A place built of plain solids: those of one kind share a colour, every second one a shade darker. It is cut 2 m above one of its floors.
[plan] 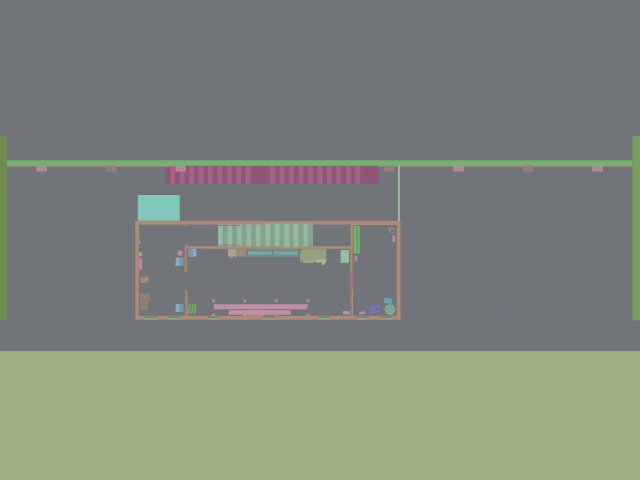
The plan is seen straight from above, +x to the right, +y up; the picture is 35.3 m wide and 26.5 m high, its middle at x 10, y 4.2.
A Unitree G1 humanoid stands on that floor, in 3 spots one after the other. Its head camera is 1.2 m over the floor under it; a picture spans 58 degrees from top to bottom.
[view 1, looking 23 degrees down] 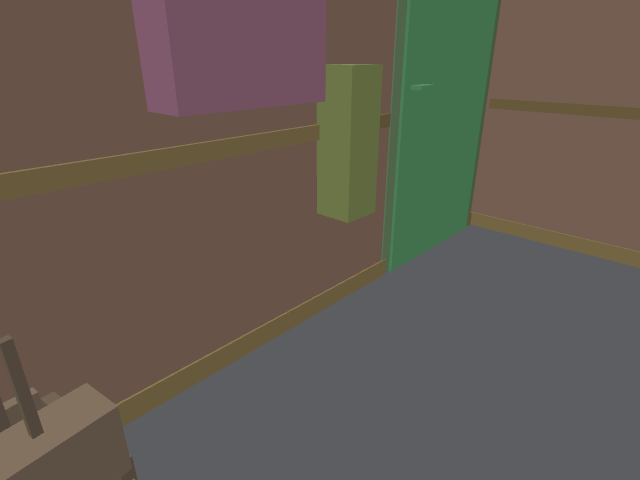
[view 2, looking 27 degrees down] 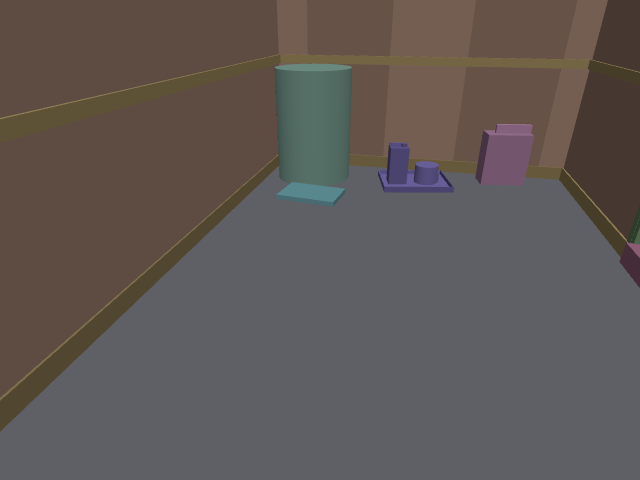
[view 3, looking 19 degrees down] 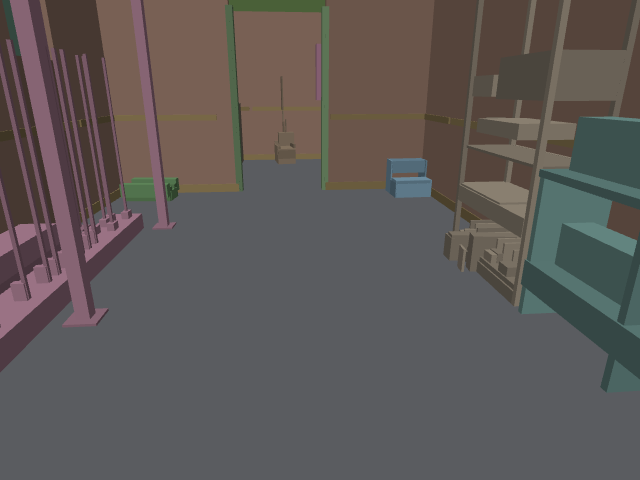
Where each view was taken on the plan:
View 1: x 1.30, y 1.95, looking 133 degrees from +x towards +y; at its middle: wall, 2.07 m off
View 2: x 13.00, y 3.85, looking -77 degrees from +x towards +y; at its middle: ground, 2.64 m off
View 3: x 8.10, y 1.95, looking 175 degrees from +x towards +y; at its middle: ground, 3.69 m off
